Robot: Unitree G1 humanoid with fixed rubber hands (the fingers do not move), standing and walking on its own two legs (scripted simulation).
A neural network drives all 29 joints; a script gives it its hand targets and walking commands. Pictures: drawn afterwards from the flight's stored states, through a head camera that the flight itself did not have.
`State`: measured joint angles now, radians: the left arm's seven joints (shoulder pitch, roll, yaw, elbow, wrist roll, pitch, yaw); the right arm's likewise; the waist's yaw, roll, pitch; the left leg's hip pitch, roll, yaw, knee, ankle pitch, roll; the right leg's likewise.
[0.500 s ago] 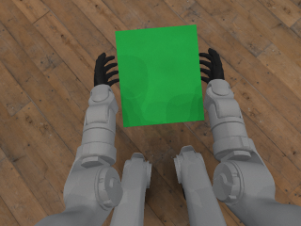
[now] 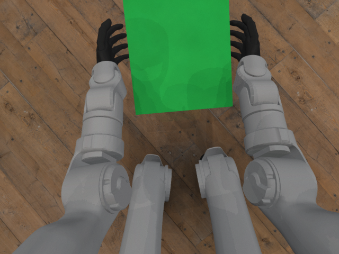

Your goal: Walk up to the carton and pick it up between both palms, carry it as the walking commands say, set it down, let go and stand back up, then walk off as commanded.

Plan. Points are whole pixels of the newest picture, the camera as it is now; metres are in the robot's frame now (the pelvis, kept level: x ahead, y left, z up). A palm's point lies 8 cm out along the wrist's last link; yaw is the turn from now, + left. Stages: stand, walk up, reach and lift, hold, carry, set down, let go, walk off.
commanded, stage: set down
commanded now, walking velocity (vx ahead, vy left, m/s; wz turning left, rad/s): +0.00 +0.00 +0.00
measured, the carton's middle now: (177, 59) +0.53 -0.03 -0.20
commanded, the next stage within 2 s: none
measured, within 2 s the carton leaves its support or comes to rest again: rests again in 1.46 s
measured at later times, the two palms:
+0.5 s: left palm (119, 66) +0.53 +0.12 -0.20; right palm (236, 60) +0.52 -0.17 -0.20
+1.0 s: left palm (121, 67) +0.54 +0.13 -0.25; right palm (230, 63) +0.52 -0.17 -0.25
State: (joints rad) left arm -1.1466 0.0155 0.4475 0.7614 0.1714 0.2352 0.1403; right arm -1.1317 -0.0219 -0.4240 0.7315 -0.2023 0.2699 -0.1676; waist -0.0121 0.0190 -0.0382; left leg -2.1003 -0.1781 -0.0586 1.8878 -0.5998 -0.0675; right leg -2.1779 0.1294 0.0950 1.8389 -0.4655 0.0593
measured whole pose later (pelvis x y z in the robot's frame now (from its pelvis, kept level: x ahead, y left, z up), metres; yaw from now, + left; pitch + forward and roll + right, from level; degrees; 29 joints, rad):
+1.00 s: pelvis +0.01 +0.01 -0.08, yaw +0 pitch +38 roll -1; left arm -1.39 0.18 0.23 0.98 -0.01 0.17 0.18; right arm -1.33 -0.21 -0.31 0.94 -0.01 0.19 -0.11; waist -0.03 0.03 0.30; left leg -2.20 -0.18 -0.03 2.22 -0.68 -0.04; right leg -2.25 0.08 0.04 2.16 -0.58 0.06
